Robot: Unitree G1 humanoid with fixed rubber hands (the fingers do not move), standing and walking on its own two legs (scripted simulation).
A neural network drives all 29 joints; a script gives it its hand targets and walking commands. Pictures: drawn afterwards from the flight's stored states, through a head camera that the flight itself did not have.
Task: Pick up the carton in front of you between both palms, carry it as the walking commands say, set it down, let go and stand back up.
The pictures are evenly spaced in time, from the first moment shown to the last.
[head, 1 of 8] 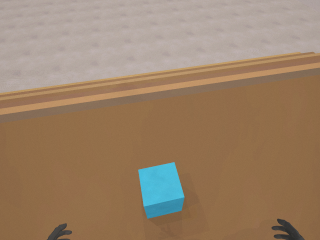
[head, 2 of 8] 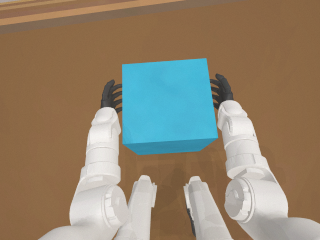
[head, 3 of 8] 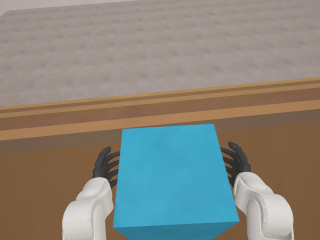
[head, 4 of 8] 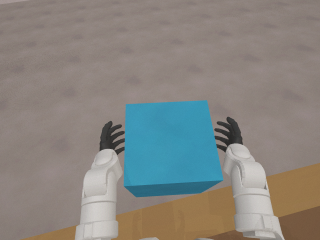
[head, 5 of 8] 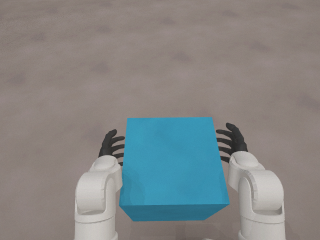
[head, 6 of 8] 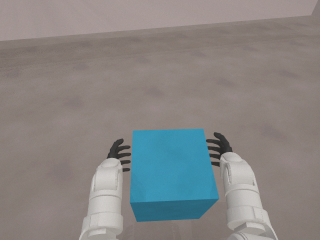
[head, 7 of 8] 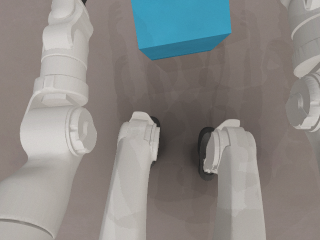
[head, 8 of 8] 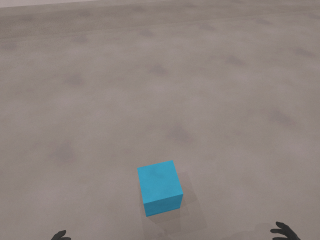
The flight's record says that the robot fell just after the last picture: no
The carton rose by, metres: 0.68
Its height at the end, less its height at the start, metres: -1.42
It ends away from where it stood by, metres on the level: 6.32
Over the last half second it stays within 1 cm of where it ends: yes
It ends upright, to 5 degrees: yes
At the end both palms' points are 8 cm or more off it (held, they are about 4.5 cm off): yes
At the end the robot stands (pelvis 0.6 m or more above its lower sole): yes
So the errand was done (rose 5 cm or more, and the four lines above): yes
